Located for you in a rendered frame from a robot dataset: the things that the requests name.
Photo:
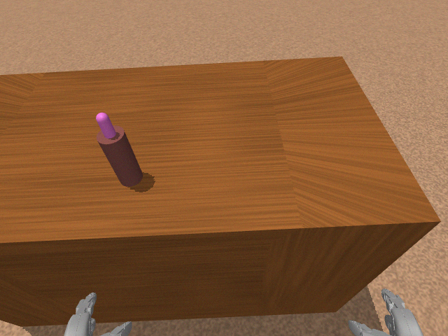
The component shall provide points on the left robot hand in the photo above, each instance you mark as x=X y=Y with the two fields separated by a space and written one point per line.
x=81 y=323

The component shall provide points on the right robot hand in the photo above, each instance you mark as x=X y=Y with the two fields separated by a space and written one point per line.
x=401 y=322

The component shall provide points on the bottle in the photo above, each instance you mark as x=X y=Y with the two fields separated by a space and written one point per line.
x=117 y=149

